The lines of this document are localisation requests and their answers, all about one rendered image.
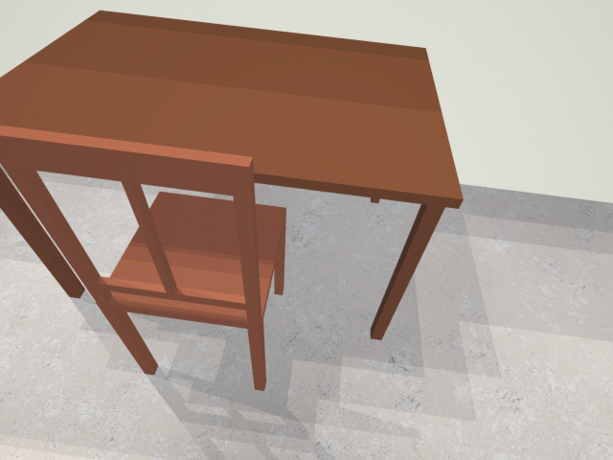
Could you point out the chair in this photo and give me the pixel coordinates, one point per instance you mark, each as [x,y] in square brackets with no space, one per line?
[192,258]

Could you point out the table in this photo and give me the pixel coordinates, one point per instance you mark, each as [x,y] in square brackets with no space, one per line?
[315,112]

